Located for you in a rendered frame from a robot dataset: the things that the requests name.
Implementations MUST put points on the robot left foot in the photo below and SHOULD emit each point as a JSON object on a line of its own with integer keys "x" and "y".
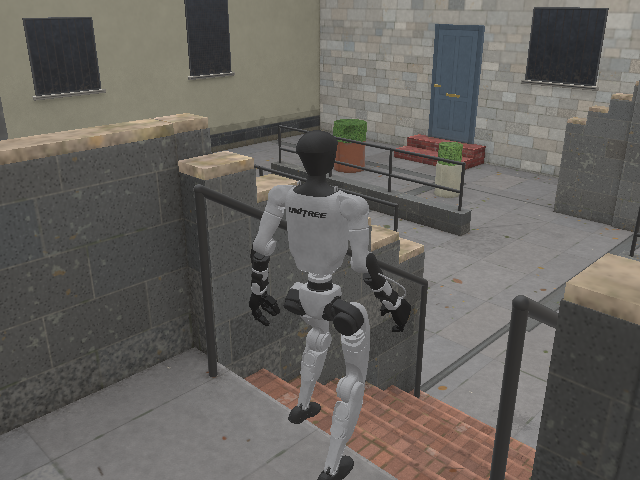
{"x": 297, "y": 415}

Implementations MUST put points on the robot left hand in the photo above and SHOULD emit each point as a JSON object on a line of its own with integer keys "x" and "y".
{"x": 266, "y": 301}

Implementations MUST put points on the right robot forearm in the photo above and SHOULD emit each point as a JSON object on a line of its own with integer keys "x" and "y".
{"x": 380, "y": 286}

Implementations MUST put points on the right robot upper arm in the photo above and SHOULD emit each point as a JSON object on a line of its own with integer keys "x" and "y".
{"x": 356, "y": 210}

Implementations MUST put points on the robot right hand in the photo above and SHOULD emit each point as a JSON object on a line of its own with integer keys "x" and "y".
{"x": 400, "y": 315}

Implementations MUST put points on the left robot thigh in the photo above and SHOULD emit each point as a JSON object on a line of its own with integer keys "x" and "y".
{"x": 320, "y": 338}

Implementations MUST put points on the left robot upper arm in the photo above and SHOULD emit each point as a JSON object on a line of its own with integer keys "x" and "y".
{"x": 274, "y": 211}

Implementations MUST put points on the left robot forearm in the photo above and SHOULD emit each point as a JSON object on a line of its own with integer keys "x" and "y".
{"x": 260, "y": 272}

